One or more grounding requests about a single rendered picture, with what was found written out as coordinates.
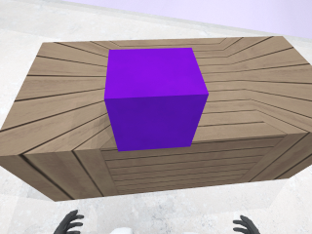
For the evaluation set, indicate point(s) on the left robot hand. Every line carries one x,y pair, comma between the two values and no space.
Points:
65,224

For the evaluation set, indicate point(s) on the pedestal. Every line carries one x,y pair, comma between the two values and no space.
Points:
256,124

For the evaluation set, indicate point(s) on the carton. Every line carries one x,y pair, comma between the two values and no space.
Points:
154,97

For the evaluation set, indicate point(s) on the right robot hand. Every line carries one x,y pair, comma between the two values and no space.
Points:
246,222

